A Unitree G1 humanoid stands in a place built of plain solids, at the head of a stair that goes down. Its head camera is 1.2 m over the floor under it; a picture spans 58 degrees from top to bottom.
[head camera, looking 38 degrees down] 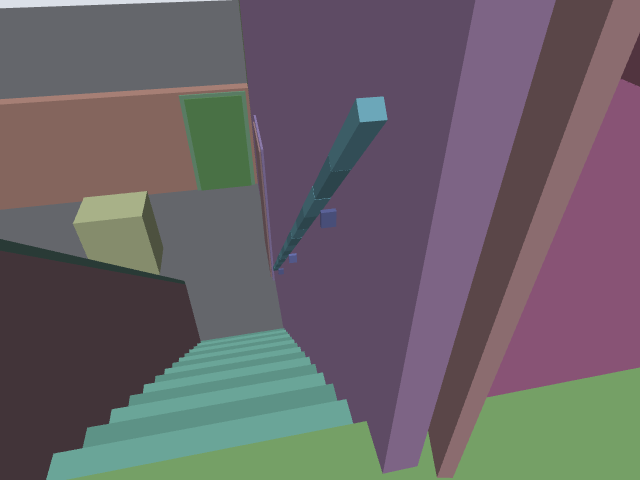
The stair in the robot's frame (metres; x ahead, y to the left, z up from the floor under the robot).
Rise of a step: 0.20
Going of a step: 0.20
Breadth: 0.98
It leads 12 degrees to the left of straight ahead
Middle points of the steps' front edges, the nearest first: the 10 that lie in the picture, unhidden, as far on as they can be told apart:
0.58 0.34 0.00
0.77 0.38 -0.20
0.97 0.42 -0.40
1.16 0.46 -0.60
1.36 0.50 -0.80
1.56 0.54 -1.00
1.75 0.58 -1.20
1.95 0.62 -1.40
2.14 0.66 -1.60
2.34 0.70 -1.80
